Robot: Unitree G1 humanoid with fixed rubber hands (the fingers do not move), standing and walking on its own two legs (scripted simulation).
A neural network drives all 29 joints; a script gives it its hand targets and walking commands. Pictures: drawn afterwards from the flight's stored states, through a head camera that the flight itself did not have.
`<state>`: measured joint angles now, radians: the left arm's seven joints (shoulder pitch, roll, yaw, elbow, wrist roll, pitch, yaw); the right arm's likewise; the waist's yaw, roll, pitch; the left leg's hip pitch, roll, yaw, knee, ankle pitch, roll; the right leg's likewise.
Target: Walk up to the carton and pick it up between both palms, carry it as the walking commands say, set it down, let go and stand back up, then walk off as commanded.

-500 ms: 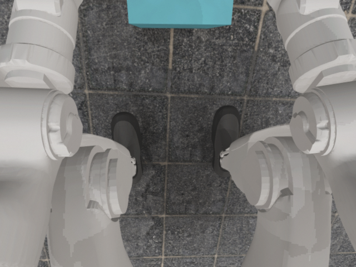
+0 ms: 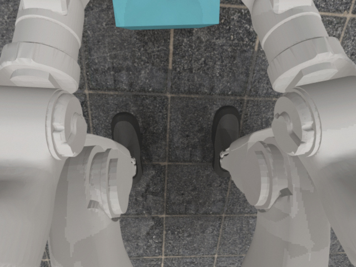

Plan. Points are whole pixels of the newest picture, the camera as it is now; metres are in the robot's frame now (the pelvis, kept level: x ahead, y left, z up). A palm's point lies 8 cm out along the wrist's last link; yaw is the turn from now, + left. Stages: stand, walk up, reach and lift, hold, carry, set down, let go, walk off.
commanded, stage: reach and lift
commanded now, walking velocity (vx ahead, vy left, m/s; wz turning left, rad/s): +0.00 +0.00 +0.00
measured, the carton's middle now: out of the picture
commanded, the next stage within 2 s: none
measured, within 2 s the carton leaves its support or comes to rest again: leaves its support in 0.76 s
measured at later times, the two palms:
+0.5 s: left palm out of the picture +0.56 +0.16 -0.22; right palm out of the picture +0.56 -0.10 -0.21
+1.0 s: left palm out of the picture +0.57 +0.16 -0.18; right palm out of the picture +0.57 -0.08 -0.17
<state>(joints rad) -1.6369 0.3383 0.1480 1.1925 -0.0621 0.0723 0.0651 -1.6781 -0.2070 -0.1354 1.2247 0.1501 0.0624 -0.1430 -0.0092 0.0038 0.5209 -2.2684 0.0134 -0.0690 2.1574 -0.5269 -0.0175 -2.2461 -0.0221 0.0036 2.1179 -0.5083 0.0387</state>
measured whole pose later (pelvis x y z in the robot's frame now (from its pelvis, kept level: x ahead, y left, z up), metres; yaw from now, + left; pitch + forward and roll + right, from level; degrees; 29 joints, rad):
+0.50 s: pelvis +0.00 +0.00 -0.01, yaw +0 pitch +35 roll -3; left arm -1.64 0.34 0.15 1.18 -0.06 0.14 0.04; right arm -1.68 -0.21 -0.23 1.22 0.08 0.12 -0.08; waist -0.01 0.00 0.52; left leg -2.27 0.01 -0.07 2.19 -0.54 -0.02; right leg -2.25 -0.02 0.01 2.15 -0.52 0.04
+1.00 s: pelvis +0.00 +0.00 -0.01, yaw +0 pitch +32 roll -3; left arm -1.64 0.34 0.13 1.04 -0.06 0.28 0.13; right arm -1.66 -0.17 -0.18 1.05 0.08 0.24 -0.18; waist -0.01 0.00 0.53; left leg -2.23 0.00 -0.08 2.19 -0.53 -0.02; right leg -2.20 -0.01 0.01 2.15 -0.51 0.05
